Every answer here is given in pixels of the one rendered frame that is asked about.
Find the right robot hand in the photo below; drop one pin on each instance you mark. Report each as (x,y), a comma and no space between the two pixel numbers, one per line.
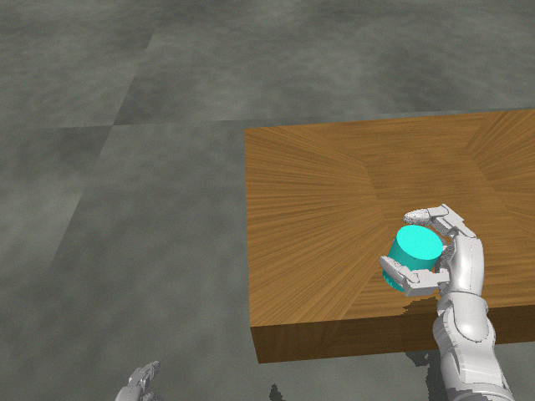
(460,266)

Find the left robot hand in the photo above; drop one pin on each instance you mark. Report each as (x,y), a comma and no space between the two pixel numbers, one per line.
(139,382)

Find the can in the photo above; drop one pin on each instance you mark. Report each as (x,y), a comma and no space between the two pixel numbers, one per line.
(415,247)

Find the right robot arm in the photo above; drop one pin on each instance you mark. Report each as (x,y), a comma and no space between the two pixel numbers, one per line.
(466,339)

